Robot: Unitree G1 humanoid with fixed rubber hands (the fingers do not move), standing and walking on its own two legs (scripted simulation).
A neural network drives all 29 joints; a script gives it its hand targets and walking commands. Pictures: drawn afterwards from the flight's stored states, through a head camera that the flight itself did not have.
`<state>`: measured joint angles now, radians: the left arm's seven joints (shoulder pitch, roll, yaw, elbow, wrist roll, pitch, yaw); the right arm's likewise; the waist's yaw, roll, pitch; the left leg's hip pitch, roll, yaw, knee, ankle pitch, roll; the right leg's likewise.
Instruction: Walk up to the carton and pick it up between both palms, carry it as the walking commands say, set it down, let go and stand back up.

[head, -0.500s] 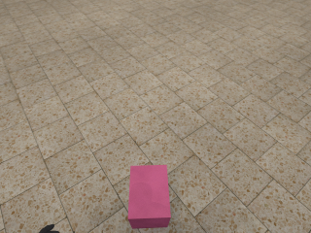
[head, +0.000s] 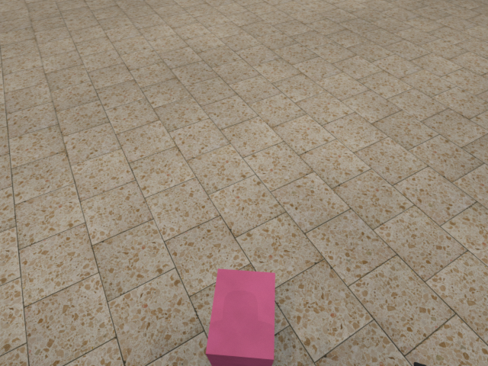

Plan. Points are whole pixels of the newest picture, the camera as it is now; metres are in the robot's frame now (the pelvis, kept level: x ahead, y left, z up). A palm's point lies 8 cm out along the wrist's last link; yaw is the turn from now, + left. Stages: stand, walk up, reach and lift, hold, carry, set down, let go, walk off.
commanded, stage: walk up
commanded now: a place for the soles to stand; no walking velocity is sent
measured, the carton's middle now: (243, 321) +0.38 +0.04 -0.64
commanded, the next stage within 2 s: reach and lift in 1.38 s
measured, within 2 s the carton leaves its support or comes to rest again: neither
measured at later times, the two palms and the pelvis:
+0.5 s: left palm out of the picture +0.09 +0.32 -0.10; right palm out of the picture +0.06 -0.29 -0.11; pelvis -0.01 +0.02 +0.00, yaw -1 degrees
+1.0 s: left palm out of the picture +0.08 +0.34 -0.11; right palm out of the picture +0.07 -0.27 -0.10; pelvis -0.01 +0.03 +0.01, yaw +0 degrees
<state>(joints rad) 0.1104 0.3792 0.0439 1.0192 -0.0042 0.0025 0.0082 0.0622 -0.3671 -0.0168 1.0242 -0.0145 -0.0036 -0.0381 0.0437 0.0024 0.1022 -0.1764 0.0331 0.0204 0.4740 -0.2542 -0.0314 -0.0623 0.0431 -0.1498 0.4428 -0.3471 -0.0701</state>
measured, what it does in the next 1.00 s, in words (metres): stands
